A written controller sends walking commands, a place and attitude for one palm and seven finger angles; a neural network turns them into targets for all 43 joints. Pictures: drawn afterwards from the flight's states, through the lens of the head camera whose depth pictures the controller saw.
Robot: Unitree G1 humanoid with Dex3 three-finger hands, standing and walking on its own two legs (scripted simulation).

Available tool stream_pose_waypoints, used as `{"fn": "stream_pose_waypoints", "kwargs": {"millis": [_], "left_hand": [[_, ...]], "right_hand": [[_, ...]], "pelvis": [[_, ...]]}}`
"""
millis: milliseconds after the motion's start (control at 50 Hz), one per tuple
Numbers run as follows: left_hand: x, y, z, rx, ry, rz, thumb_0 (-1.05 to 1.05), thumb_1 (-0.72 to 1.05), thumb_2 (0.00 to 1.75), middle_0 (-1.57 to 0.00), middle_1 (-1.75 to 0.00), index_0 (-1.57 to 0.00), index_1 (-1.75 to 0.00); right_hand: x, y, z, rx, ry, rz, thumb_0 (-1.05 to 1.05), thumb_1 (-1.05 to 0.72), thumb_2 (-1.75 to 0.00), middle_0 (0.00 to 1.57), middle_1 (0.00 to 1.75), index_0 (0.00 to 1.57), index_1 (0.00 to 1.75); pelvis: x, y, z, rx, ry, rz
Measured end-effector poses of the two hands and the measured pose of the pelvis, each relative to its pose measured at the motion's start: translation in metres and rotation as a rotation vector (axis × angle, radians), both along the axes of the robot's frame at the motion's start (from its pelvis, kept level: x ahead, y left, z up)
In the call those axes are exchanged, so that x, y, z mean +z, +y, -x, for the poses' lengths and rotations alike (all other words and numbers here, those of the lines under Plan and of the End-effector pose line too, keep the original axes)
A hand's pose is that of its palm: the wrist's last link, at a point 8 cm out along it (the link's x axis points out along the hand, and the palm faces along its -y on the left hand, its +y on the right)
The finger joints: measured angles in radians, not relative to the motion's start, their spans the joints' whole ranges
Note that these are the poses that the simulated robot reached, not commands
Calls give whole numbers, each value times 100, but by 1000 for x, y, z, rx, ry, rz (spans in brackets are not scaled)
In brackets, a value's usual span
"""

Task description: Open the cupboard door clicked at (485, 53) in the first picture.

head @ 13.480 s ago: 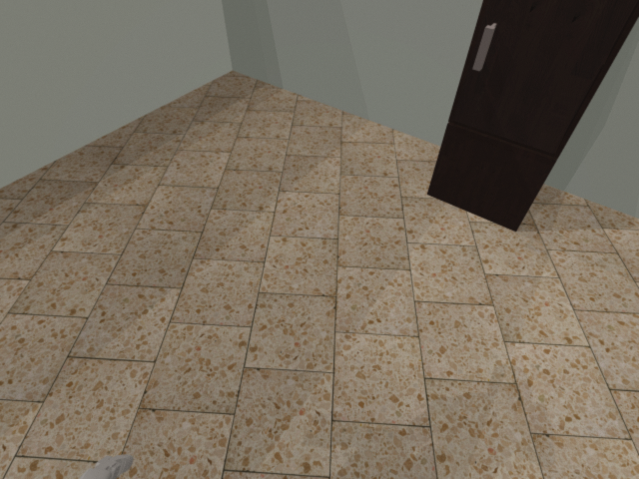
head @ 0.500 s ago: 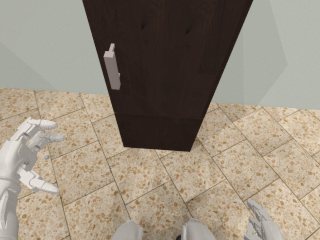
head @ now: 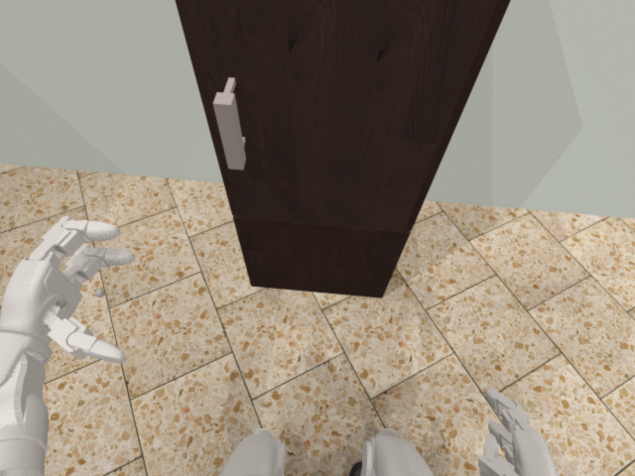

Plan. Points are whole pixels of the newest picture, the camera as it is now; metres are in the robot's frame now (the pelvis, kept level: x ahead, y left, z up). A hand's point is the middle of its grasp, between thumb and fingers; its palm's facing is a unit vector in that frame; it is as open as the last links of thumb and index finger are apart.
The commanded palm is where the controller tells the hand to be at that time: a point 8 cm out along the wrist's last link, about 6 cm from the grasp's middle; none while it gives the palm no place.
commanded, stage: move the hooked fingers beside the handle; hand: left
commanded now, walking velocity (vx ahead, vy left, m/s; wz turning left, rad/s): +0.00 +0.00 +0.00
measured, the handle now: (234, 124) +0.62 +0.17 +0.03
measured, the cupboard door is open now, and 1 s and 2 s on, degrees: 0 0 0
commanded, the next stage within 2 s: none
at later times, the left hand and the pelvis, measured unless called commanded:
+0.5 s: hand (134, 220) +0.41 +0.26 +0.05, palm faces -0.05 -1.00 -0.02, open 14.0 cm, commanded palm +0.39 +0.31 +0.05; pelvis +0.01 +0.01 +0.00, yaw -2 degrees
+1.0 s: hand (165, 171) +0.49 +0.25 +0.05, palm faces -0.06 -1.00 -0.02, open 14.0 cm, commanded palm +0.48 +0.29 +0.04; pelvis +0.00 +0.02 -0.01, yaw -2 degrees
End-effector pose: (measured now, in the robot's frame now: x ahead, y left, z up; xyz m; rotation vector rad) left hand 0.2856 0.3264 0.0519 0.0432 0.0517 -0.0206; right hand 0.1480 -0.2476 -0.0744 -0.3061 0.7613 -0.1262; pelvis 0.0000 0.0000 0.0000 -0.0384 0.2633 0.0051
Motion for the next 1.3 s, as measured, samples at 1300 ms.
{"fn": "stream_pose_waypoints", "kwargs": {"millis": [1300], "left_hand": [[0,-34,-244,-27,-33,20,-1,-50,30,-30,-120,-30,-120]], "right_hand": [[-32,-4,169,-289,633,60,0,-91,-90,21,30,20,30]], "pelvis": [[-24,15,0,-44,208,34]]}}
